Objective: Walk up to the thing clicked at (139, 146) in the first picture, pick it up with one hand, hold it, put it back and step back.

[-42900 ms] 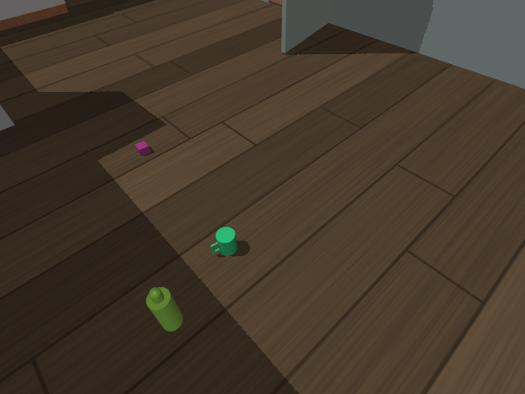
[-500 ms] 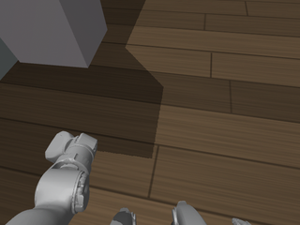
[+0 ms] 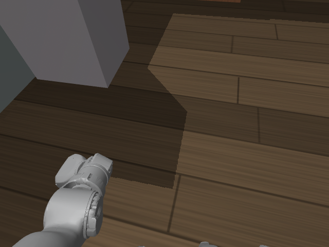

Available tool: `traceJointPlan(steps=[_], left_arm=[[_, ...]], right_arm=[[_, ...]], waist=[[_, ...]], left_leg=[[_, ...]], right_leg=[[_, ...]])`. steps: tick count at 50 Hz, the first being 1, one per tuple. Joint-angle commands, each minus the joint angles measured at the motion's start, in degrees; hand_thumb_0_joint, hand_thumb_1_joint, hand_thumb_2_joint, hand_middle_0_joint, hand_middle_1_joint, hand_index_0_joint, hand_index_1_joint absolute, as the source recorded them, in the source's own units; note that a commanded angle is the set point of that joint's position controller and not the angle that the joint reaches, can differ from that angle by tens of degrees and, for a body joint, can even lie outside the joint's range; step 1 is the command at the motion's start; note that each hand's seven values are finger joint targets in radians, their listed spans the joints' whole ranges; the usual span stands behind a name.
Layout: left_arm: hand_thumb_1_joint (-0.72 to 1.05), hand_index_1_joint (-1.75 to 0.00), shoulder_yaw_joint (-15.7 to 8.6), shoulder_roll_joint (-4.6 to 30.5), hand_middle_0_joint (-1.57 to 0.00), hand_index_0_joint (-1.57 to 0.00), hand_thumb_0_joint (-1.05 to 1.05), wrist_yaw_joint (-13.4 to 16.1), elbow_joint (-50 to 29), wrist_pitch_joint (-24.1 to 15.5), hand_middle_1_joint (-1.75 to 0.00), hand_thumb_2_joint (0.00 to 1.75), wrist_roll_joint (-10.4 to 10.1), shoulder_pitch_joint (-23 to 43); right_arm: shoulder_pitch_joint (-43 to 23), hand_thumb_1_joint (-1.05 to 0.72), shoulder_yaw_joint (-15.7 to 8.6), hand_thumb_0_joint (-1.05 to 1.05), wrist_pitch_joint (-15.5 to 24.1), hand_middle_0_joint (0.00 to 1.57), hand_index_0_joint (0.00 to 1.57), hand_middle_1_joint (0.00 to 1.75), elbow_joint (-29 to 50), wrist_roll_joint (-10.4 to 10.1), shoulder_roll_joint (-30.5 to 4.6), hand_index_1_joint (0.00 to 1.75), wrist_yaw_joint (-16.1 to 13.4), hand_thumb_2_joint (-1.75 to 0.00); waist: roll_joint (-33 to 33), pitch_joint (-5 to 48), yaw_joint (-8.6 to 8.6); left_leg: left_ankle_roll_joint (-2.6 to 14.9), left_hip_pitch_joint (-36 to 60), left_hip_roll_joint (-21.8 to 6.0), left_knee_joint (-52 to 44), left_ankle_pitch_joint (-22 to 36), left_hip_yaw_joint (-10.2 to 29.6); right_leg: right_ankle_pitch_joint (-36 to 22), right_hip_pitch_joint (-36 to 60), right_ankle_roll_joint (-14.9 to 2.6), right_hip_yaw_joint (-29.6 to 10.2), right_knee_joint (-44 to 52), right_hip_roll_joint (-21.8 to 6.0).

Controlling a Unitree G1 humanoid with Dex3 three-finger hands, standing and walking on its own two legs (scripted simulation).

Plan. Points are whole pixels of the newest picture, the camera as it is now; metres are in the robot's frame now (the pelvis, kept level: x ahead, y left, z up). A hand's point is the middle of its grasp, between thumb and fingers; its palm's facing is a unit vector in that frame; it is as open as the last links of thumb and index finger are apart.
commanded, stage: hold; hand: left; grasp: from above
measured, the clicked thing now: (89, 183) +0.33 +0.24 -0.11
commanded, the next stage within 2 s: crouch in 1.62 s
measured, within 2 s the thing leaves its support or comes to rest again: neither
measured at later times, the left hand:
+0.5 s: hand (86, 171) +0.33 +0.22 -0.02, palm faces -0.13 -0.44 -0.89, open 8.9 cm
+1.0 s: hand (88, 167) +0.33 +0.21 +0.01, palm faces -0.08 -0.46 -0.89, open 8.9 cm
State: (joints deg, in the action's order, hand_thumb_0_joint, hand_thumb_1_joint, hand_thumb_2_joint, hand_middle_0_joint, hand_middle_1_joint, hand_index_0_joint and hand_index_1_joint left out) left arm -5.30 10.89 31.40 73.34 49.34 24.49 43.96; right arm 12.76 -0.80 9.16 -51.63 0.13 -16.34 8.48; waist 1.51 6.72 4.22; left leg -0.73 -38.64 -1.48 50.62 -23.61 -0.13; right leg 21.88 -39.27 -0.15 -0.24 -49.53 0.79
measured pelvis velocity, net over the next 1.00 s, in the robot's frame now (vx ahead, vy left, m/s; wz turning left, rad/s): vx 0.01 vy -0.02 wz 0.00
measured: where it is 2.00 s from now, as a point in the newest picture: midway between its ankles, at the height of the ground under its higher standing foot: outside the picture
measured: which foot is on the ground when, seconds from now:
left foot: down 0.00-1.00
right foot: down 0.00-1.00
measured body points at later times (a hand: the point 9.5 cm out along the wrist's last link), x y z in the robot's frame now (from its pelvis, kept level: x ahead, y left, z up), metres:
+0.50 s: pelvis +0.01 -0.01 +0.01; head +0.04 -0.02 +0.46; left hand +0.34 +0.24 +0.03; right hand +0.12 -0.28 -0.11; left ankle +0.01 +0.12 -0.69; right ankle +0.02 -0.12 -0.69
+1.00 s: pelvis +0.01 -0.02 +0.02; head +0.01 -0.04 +0.47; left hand +0.33 +0.23 +0.06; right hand +0.13 -0.27 -0.10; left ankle +0.01 +0.12 -0.69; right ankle +0.02 -0.12 -0.69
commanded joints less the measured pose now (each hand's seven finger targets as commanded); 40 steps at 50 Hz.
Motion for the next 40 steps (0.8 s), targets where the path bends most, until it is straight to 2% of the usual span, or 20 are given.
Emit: traceJointPlan(steps=[1, 3, 6, 8, 10, 11, 12, 13, 14, 17, 18, 21, 23, 25, 27, 29, 32, 36, 37, 40], left_arm=[[0.72, -0.5, 2.91, 12.83, -1.04, -1.03, 0.0, 4.1, -14.43, -0.94, -0.49, 0.51, 4.54, 26.17], [0.73, -0.53, 3.9, 10.38, -1.05, -1.04, 0.0, 4.49, -14.91, -0.35, -0.51, 0.56, 3.83, 24.55], [0.72, -0.54, 3.12, 9.21, -1.04, -1.03, 0.0, 4.77, -14.67, 0.91, -0.53, 0.57, 1.2, 21.98], [0.7, -0.54, 2.7, 8.43, -1.03, -1.02, 0.0, 4.98, -15.29, 1.56, -0.53, 0.57, -0.4, 23.2], [0.68, -0.53, 1.92, 8.4, -1.02, -1.0, 0.0, 4.75, -11.9, 2.63, -0.51, 0.58, -1.49, 22.68], [0.67, -0.54, 1.95, 8.42, -1.01, -0.99, 0.0, 4.63, -9.4, 3.26, -0.52, 0.59, -1.54, 22.59], [0.65, -0.55, 0.27, 10.98, -1.0, -0.98, 0.0, 4.58, -11.63, 3.2, -0.53, 0.6, -1.19, 24.05], [0.66, -0.54, 0.21, 10.44, -1.01, -0.99, 0.0, 4.32, -9.75, 3.74, -0.52, 0.59, -0.65, 22.61], [0.67, -0.52, 0.13, 9.72, -1.03, -1.0, 0.0, 3.95, -8.66, 4.02, -0.49, 0.59, -0.66, 22.47], [0.68, -0.52, 0.74, 9.27, -1.03, -1.0, 0.0, 2.82, -7.1, 4.75, -0.49, 0.57, 1.32, 21.38], [0.66, -0.52, 0.67, 9.86, -1.01, -0.99, 0.0, 2.79, -7.18, 4.92, -0.49, 0.52, 2.36, 22.08], [0.69, -0.48, 1.11, 9.44, -1.03, -1.01, 0.0, 2.74, -7.8, 4.78, -0.46, 0.48, 3.28, 20.41], [0.66, -0.49, 3.29, 7.3, -1.0, -0.98, 0.0, 2.9, -10.09, 4.31, -0.47, 0.47, 3.56, 21.92], [0.64, -0.51, 3.86, 7.07, -0.98, -0.96, 0.0, 3.5, -10.81, 3.94, -0.5, 0.49, 3.18, 21.08], [0.61, -0.53, 3.53, 8.88, -0.96, -0.95, 0.0, 4.36, -15.49, 2.92, -0.51, 0.51, 2.57, 23.05], [0.59, -0.55, 4.62, 7.4, -0.95, -0.93, 0.0, 5.23, -18.73, 2.51, -0.53, 0.54, 1.51, 24.61], [0.55, -0.54, 4.12, 9.68, -0.92, -0.9, 0.0, 5.85, -20.67, 2.59, -0.52, 0.53, 0.97, 24.94], [0.62, -0.54, 3.98, 9.74, -0.96, -0.94, 0.0, 5.51, -18.74, 3.93, -0.52, 0.54, -0.16, 23.35], [0.6, -0.53, 3.88, 9.47, -0.95, -0.93, 0.0, 5.35, -21.0, 3.97, -0.51, 0.51, -0.68, 24.28], [0.62, -0.55, 3.5, 8.49, -0.96, -0.95, 0.0, 4.47, -16.1, 5.87, -0.54, 0.53, -1.42, 21.69]], right_arm=[[-0.52, -0.9, -2.36, 0.0, 1.4, 0.2, 0.2, 0.3, 5.2, -0.09, -8.98, 0.3, -0.55, -0.9], [-1.21, -0.9, -2.35, 0.0, 0.98, 0.2, 0.2, 0.3, 5.26, -0.07, -8.81, 0.3, -0.44, -0.9], [-1.57, -0.89, -2.97, 0.0, 0.42, 0.2, 0.2, 0.3, 5.44, -0.06, -9.37, 0.3, -0.45, -0.89], [-1.64, -0.89, -3.05, 0.0, 0.22, 0.2, 0.2, 0.3, 5.53, -0.01, -9.3, 0.3, -0.34, -0.89], [-1.46, -0.89, -3.09, 0.0, -0.14, 0.2, 0.2, 0.3, 5.44, -0.18, -9.44, 0.3, -0.39, -0.9], [-1.84, -0.89, -2.99, 0.0, -0.23, 0.2, 0.2, 0.3, 5.74, -0.3, -9.33, 0.3, -0.32, -0.9], [-1.52, -0.9, -3.13, 0.0, -0.2, 0.2, 0.2, 0.3, 6.48, -0.28, -9.46, 0.3, -0.4, -0.9], [-1.51, -0.9, -2.99, 0.0, -0.46, 0.2, 0.2, 0.3, 6.34, -0.43, -8.93, 0.3, -0.39, -0.9], [-1.41, -0.9, -3.14, 0.0, -0.57, 0.2, 0.2, 0.3, 6.16, -0.43, -8.78, 0.3, -0.37, -0.9], [-0.78, -0.9, -2.96, 0.0, -0.54, 0.2, 0.2, 0.3, 6.2, -0.69, -8.14, 0.3, -0.12, -0.9], [-0.42, -0.9, -2.98, 0.0, -0.49, 0.2, 0.2, 0.3, 6.14, -0.58, -8.12, 0.3, 0.03, -0.9], [-1.38, -0.9, -3.14, 0.0, -0.2, 0.2, 0.2, 0.3, 6.65, -0.42, -8.07, 0.3, 0.16, -0.9], [-2.07, -0.9, -3.25, 0.0, 0.08, 0.2, 0.2, 0.3, 6.9, -0.45, -8.3, 0.3, 0.13, -0.9], [-2.83, -0.9, -3.25, 0.0, 0.13, 0.2, 0.2, 0.3, 7.37, -0.52, -8.43, 0.3, 0.22, -0.9], [-3.24, -0.9, -3.13, 0.0, 0.14, 0.2, 0.2, 0.3, 8.0, -0.37, -8.74, 0.3, 0.06, -0.9], [-3.89, -0.9, -2.63, 0.0, -0.03, 0.2, 0.2, 0.3, 8.2, -0.32, -8.78, 0.3, 0.01, -0.9], [-5.42, -0.9, -2.37, 0.0, -0.21, 0.2, 0.2, 0.3, 8.23, -0.3, -9.04, 0.3, -0.4, -0.9], [-7.19, -0.9, -1.97, 0.0, -0.23, 0.2, 0.2, 0.3, 7.78, -0.29, -8.93, 0.3, -0.72, -0.9], [-7.37, -0.9, -1.92, 0.0, -0.07, 0.2, 0.2, 0.3, 7.65, -0.39, -8.66, 0.3, -0.84, -0.9], [-8.12, -0.9, -1.98, 0.0, -0.14, 0.2, 0.2, 0.3, 7.67, -0.59, -8.41, 0.3, -0.79, -0.9]], waist=[[2.15, 22.65, 0.41], [2.15, 21.78, 0.14], [1.69, 21.66, -0.75], [0.65, 21.0, 0.01], [-0.31, 18.57, -0.18], [-2.09, 16.93, -0.3], [-3.81, 18.38, -0.13], [-3.89, 17.87, -0.65], [-5.66, 17.93, -0.18], [-6.33, 17.39, -0.19], [-5.6, 16.58, -0.52], [-3.7, 16.76, -1.2], [-0.98, 16.03, -0.72], [-1.17, 16.68, -1.02], [-0.32, 18.69, -0.97], [-0.79, 19.39, -0.12], [-0.63, 19.31, -0.47], [-0.88, 16.91, -1.02], [-1.02, 16.62, -1.12], [-3.01, 15.39, -1.69]], left_leg=[[-0.95, 13.84, 1.14, -8.05, 15.43, -0.23], [-0.87, 14.22, 1.37, -8.61, 16.23, -0.28], [-1.01, 14.39, 1.49, -8.54, 18.42, -0.71], [-0.89, 14.42, 1.46, -8.96, 18.32, -0.64], [-0.83, 13.14, 1.62, -9.38, 18.39, -0.88], [-0.64, 12.17, 1.9, -9.46, 17.76, -1.22], [-0.45, 12.42, 1.85, -9.52, 18.42, -0.97], [-0.4, 11.31, 2.42, -8.89, 19.29, -1.81], [-0.24, 10.85, 2.51, -8.86, 19.49, -1.95], [0.01, 10.28, 2.84, -9.37, 19.81, -1.89], [0.12, 9.61, 3.14, -9.29, 18.58, -2.19], [-0.05, 11.16, 2.8, -10.06, 18.23, -2.26], [-0.21, 12.64, 2.64, -10.72, 17.11, -2.26], [-0.14, 13.21, 2.58, -10.77, 16.52, -2.11], [-0.14, 14.52, 2.4, -10.77, 16.66, -1.89], [0.04, 15.98, 2.28, -11.13, 15.85, -1.64], [-0.01, 16.28, 2.11, -11.88, 14.59, -1.55], [-0.18, 15.82, 1.89, -13.41, 11.1, -1.13], [-0.09, 16.13, 2.11, -13.77, 10.49, -1.36], [0.05, 14.74, 2.44, -13.2, 11.79, -2.2]], right_leg=[[-15.41, 12.19, -0.62, 1.65, 6.43, 2.16], [-16.4, 13.21, -0.57, 1.6, 7.21, 2.26], [-19.18, 15.06, -0.44, 1.72, 6.99, 2.15], [-20.22, 15.31, -0.11, 1.5, 7.56, 2.13], [-20.73, 15.05, 0.05, 1.46, 7.9, 2.01], [-21.41, 15.42, 0.32, 1.35, 8.7, 1.92], [-22.81, 16.55, 0.49, 1.25, 8.71, 1.76], [-25.91, 17.13, 0.63, 0.95, 8.64, 1.38], [-28.39, 17.81, 0.86, 0.7, 8.61, 1.28], [-30.33, 18.72, 0.94, 0.55, 8.95, 0.79], [-28.87, 17.89, 0.97, 0.13, 9.81, 0.54], [-24.26, 17.2, 0.51, 0.49, 10.22, 0.86], [-20.58, 16.19, 0.25, 0.39, 11.12, 1.03], [-19.52, 16.92, 0.19, 0.43, 11.18, 1.05], [-19.34, 17.09, 0.01, 0.5, 10.87, 1.26], [-18.3, 17.59, 0.05, 0.54, 11.53, 1.43], [-16.31, 17.98, 0.04, 0.53, 11.87, 1.48], [-11.59, 17.41, 0.42, 0.04, 13.34, 1.37], [-10.47, 17.85, 0.44, -0.15, 14.24, 1.43], [-12.26, 18.6, 0.9, -0.64, 14.69, 1.19]])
